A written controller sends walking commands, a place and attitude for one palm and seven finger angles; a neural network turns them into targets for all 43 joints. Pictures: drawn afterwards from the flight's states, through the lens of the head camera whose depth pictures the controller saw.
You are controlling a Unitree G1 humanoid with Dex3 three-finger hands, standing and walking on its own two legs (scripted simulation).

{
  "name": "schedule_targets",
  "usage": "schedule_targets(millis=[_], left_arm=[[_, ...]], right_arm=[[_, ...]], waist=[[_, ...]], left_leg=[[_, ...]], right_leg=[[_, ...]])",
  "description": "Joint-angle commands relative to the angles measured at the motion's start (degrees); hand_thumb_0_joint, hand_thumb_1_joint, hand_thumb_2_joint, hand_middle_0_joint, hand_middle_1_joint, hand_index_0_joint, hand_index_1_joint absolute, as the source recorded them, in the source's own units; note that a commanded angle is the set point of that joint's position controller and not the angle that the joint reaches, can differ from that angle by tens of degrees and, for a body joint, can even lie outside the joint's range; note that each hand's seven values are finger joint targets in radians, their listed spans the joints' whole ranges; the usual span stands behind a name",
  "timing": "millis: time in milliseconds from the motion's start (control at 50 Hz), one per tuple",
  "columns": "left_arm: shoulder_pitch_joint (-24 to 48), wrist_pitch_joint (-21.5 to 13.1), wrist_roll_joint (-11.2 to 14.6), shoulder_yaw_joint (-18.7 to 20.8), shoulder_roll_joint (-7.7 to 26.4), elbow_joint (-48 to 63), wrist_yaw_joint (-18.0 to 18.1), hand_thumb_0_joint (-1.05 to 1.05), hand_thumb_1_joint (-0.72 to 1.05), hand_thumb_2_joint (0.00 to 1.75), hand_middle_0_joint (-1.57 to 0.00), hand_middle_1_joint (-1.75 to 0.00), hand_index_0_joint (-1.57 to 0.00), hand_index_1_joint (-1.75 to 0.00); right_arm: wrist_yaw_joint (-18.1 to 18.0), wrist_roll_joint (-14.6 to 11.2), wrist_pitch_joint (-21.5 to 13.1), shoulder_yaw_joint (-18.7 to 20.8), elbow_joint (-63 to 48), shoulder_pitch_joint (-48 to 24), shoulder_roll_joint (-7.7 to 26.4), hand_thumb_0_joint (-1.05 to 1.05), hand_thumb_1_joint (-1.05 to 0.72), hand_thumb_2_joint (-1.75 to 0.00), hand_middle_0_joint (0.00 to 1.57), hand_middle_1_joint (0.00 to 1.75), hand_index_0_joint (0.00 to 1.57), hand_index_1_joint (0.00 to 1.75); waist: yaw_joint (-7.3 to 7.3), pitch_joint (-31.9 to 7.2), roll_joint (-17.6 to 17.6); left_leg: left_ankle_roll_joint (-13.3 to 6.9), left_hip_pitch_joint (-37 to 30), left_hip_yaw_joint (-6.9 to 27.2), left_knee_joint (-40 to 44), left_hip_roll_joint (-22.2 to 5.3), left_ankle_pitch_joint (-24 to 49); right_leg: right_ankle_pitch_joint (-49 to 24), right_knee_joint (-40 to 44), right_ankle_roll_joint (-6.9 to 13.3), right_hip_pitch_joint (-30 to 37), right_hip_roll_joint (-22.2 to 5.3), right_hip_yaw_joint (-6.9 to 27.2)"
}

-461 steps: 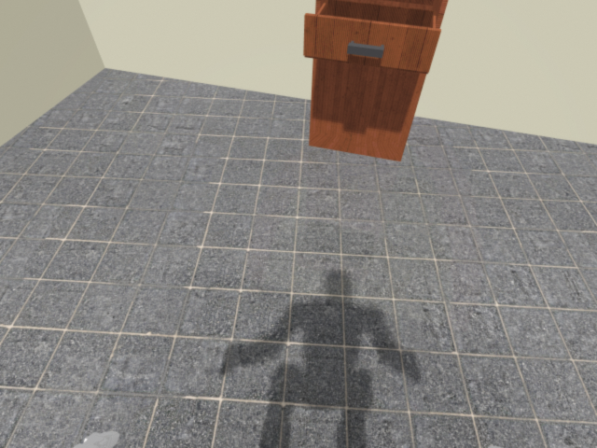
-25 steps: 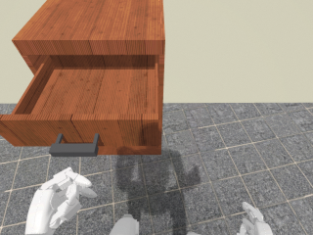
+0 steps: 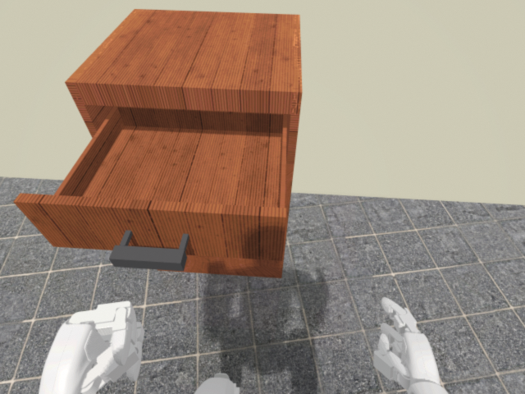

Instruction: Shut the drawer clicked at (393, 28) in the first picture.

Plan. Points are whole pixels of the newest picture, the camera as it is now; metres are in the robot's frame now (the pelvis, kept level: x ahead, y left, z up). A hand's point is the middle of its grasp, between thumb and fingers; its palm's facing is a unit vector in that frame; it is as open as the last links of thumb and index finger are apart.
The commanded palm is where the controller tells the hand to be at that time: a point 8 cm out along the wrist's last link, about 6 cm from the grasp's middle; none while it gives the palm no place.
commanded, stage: raise the hand and make a fist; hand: left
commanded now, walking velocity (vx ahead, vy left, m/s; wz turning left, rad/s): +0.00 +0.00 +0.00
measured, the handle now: (152, 247) +0.35 +0.23 -0.01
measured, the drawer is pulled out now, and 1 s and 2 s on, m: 0.29 0.29 0.29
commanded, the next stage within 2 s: bring the fist close to the handle in 0.52 s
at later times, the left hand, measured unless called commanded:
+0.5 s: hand (133, 355) +0.15 +0.17 +0.09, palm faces +0.03 -1.00 -0.07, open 3.3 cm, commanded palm +0.12 +0.22 +0.10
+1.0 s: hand (146, 343) +0.18 +0.17 +0.06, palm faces +0.03 -1.00 -0.05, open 3.3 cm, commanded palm +0.15 +0.23 +0.06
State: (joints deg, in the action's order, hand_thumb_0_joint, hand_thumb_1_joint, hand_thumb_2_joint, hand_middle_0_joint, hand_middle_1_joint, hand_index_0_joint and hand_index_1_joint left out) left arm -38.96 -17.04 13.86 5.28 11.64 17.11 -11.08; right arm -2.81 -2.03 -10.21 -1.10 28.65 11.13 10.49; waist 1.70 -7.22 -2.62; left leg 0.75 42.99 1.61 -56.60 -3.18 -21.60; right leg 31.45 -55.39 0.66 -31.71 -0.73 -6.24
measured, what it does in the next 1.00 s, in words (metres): stands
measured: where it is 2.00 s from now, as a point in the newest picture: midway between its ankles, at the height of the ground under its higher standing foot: outside the picture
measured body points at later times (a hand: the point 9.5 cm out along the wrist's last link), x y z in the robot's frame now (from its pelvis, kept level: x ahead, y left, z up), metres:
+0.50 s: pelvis +0.00 -0.01 +0.01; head +0.01 -0.02 +0.46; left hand +0.15 +0.22 +0.10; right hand +0.19 -0.24 -0.06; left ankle +0.07 +0.13 -0.68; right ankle -0.03 -0.11 -0.68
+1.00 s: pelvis +0.00 -0.01 -0.01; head +0.03 -0.02 +0.44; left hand +0.17 +0.22 +0.06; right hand +0.19 -0.25 -0.08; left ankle +0.07 +0.13 -0.68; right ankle -0.03 -0.11 -0.68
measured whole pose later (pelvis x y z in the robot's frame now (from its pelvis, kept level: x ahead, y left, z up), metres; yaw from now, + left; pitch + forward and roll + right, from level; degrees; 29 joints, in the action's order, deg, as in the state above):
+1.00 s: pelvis +0.00 -0.01 -0.01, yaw +0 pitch +9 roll -1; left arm -33.1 -21.3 15.4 8.1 11.5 8.0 -14.3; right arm -3.4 -1.9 -12.0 0.9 32.7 11.7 12.3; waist 0.7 -6.8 -2.3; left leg 1.8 45.5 1.9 -57.7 -3.6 -21.7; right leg 32.5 -58.0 1.8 -35.0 -0.2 -6.2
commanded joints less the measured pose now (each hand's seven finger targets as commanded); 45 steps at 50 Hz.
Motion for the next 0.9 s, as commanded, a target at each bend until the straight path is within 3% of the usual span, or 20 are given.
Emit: schedule_targets(millis=[0, 80, 140, 260, 280, 360, 420, 460, 500, 520, 580, 600, 660, 680, 780, 860, 880], left_arm=[[0.3, -3.8, 1.5, 4.9, 6.0, 12.9, -0.7, 0.00, 0.90, 0.90, -1.40, -1.60, -1.40, -1.60], [1.3, -3.7, 2.1, 5.1, 6.1, 13.6, -1.1, 0.00, 0.90, 0.90, -1.40, -1.60, -1.40, -1.60], [0.9, -3.1, 2.6, 4.9, 5.4, 11.6, -1.8, 0.00, 0.90, 0.90, -1.40, -1.60, -1.40, -1.60], [-2.7, -2.7, 2.3, 8.0, 7.3, 10.1, -1.3, 0.00, 0.90, 0.90, -1.40, -1.60, -1.40, -1.60], [-2.9, -3.1, 2.2, 6.1, 5.8, 11.3, -1.3, 0.00, 0.90, 0.90, -1.40, -1.60, -1.40, -1.60], [-2.8, -4.4, 2.2, 6.9, 6.7, 11.8, -0.8, 0.00, 0.90, 0.90, -1.40, -1.60, -1.40, -1.60], [-3.5, -5.5, 2.5, 5.3, 5.2, 12.4, -1.0, 0.00, 0.90, 0.90, -1.40, -1.60, -1.40, -1.60], [-2.5, -5.6, 2.2, 7.1, 7.3, 11.4, -1.1, 0.00, 0.90, 0.90, -1.40, -1.60, -1.40, -1.60], [-1.1, -5.6, 2.6, 6.0, 6.2, 11.5, -1.7, 0.00, 0.90, 0.90, -1.40, -1.60, -1.40, -1.60], [-0.6, -5.5, 2.8, 6.9, 6.8, 10.8, -1.8, 0.00, 0.90, 0.90, -1.40, -1.60, -1.40, -1.60], [0.3, -5.3, 3.1, 6.7, 6.4, 11.0, -2.6, 0.00, 0.90, 0.90, -1.40, -1.60, -1.40, -1.60], [-0.2, -5.1, 3.3, 8.1, 7.3, 10.1, -2.7, 0.00, 0.90, 0.90, -1.40, -1.60, -1.40, -1.60], [1.2, -4.8, 3.2, 8.0, 6.8, 6.3, -3.5, 0.00, 0.90, 0.90, -1.40, -1.60, -1.40, -1.60], [1.2, -4.9, 3.3, 6.4, 5.1, 5.7, -3.9, 0.00, 0.90, 0.90, -1.40, -1.60, -1.40, -1.60], [4.5, -6.4, 2.6, 6.3, 5.8, 5.6, -3.8, 0.00, 0.90, 0.90, -1.40, -1.60, -1.40, -1.60], [4.4, -7.8, 2.3, 8.6, 6.9, 3.1, -3.0, 0.00, 0.90, 0.90, -1.40, -1.60, -1.40, -1.60], [4.4, -8.1, 2.4, 6.9, 5.4, 3.4, -3.1, 0.00, 0.90, 0.90, -1.40, -1.60, -1.40, -1.60]], right_arm=[[-1.0, -0.4, -3.4, 3.2, -8.8, -4.0, 7.4, 0.00, -0.90, -0.90, 0.20, 0.30, 0.20, 0.30], [-1.3, -0.7, -4.5, 3.0, -8.6, -4.0, 7.6, 0.00, -0.90, -0.90, 0.20, 0.30, 0.20, 0.30], [-1.5, -0.7, -5.5, 3.1, -8.0, -4.0, 7.8, 0.00, -0.90, -0.90, 0.20, 0.30, 0.20, 0.30], [-1.2, -0.8, -6.0, 3.8, -6.9, -4.9, 7.6, 0.00, -0.90, -0.90, 0.20, 0.30, 0.20, 0.30], [-1.0, -0.8, -6.1, 3.7, -7.3, -4.6, 7.4, 0.00, -0.90, -0.90, 0.20, 0.30, 0.20, 0.30], [-0.8, -0.8, -6.3, 3.9, -7.0, -5.0, 7.5, 0.00, -0.90, -0.90, 0.20, 0.30, 0.20, 0.30], [-0.7, -0.7, -6.6, 4.0, -7.3, -4.5, 7.4, 0.00, -0.90, -0.90, 0.20, 0.30, 0.20, 0.30], [-0.9, -0.7, -6.4, 4.1, -6.9, -4.5, 7.7, 0.00, -0.90, -0.90, 0.20, 0.30, 0.20, 0.30], [-1.1, -0.8, -6.5, 3.8, -7.2, -4.6, 7.6, 0.00, -0.90, -0.90, 0.20, 0.30, 0.20, 0.30], [-1.3, -0.8, -6.4, 3.9, -7.0, -4.3, 7.7, 0.00, -0.90, -0.90, 0.20, 0.30, 0.20, 0.30], [-1.5, -0.9, -6.6, 3.7, -6.7, -4.4, 7.6, 0.00, -0.90, -0.90, 0.20, 0.30, 0.20, 0.30], [-1.6, -1.0, -6.6, 3.9, -6.4, -4.3, 7.5, 0.00, -0.90, -0.90, 0.20, 0.30, 0.20, 0.30], [-1.7, -0.7, -6.4, 3.9, -5.4, -4.5, 7.7, 0.00, -0.90, -0.90, 0.20, 0.30, 0.20, 0.30], [-1.6, -0.7, -6.4, 3.8, -5.7, -4.6, 7.7, 0.00, -0.90, -0.90, 0.20, 0.30, 0.20, 0.30], [-1.2, -0.1, -6.3, 3.9, -5.5, -4.1, 7.9, 0.00, -0.90, -0.90, 0.20, 0.30, 0.20, 0.30], [-1.2, 0.1, -5.6, 4.4, -5.0, -4.5, 7.7, 0.00, -0.90, -0.90, 0.20, 0.30, 0.20, 0.30], [-1.1, 0.2, -5.5, 4.3, -5.5, -4.2, 7.7, 0.00, -0.90, -0.90, 0.20, 0.30, 0.20, 0.30]], waist=[[-1.49, -3.6, 0.1], [-1.42, -3.3, -1.3], [-1.55, -2.9, 0.8], [0.15, -3.5, 0.7], [-0.24, -3.6, 0.4], [-0.26, -2.2, 0.1], [-0.71, -2.8, 1.1], [-0.74, -2.6, 1.5], [-1.20, -1.5, 0.9], [-1.22, -2.0, 2.4], [-1.25, -2.9, 1.2], [-0.95, -3.4, 2.3], [-1.26, -2.2, 2.6], [-1.53, -1.2, 2.5], [-1.83, -3.8, 1.3], [-0.89, -5.2, 1.5], [-1.31, -5.8, 1.3]], left_leg=[[-2.8, -12.9, 0.5, 9.0, 2.2, 4.7], [-2.8, -13.9, 0.5, 9.8, 2.3, 3.3], [-2.8, -13.7, 0.4, 9.8, 2.4, 3.5], [-2.8, -14.0, -0.1, 10.3, 2.6, 6.8], [-2.8, -14.4, -0.4, 10.3, 2.8, 7.0], [-2.8, -13.8, -0.3, 10.2, 2.7, 6.4], [-2.8, -13.9, -0.4, 9.7, 2.8, 6.3], [-2.9, -13.3, -0.4, 9.2, 2.7, 6.0], [-2.8, -12.6, -0.4, 9.2, 2.8, 4.3], [-2.8, -12.7, -0.4, 8.9, 2.7, 4.3], [-2.9, -13.4, -0.3, 8.8, 2.8, 5.5], [-2.9, -13.3, -0.4, 8.6, 2.7, 6.2], [-2.8, -12.4, -0.3, 8.0, 2.8, 6.9], [-2.8, -12.0, -0.4, 8.0, 2.9, 6.5], [-2.9, -11.8, -0.3, 6.8, 3.0, 7.7], [-2.8, -10.6, -0.4, 5.7, 2.8, 8.4], [-2.8, -10.6, -0.6, 5.4, 2.9, 8.6]], right_leg=[[-10.8, 11.7, -0.1, -5.0, 2.2, 1.5], [-8.5, 13.0, -0.1, -4.7, 2.0, 1.8], [-8.5, 13.9, -0.3, -4.3, 1.9, 2.3], [-12.7, 13.6, -0.2, -1.9, 1.8, 2.2], [-13.1, 13.4, -0.3, -2.1, 1.6, 2.2], [-12.4, 13.4, -0.2, -2.8, 1.8, 2.1], [-12.4, 13.2, -0.3, -3.1, 1.7, 2.3], [-11.7, 13.6, -0.4, -3.4, 1.7, 3.0], [-9.4, 14.1, -0.4, -4.1, 1.4, 3.5], [-9.1, 14.3, -0.5, -4.1, 1.5, 3.8], [-10.9, 14.5, -0.5, -3.3, 1.3, 4.2], [-11.9, 14.5, -0.6, -2.6, 1.3, 4.3], [-13.5, 14.2, -0.7, -3.2, 1.3, 4.5], [-13.1, 14.1, -0.8, -3.9, 1.3, 4.3], [-14.9, 11.8, -0.7, -4.8, 1.3, 3.8], [-15.3, 10.2, -0.4, -5.3, 1.6, 3.7], [-15.8, 9.7, -0.5, -5.8, 1.4, 3.6]])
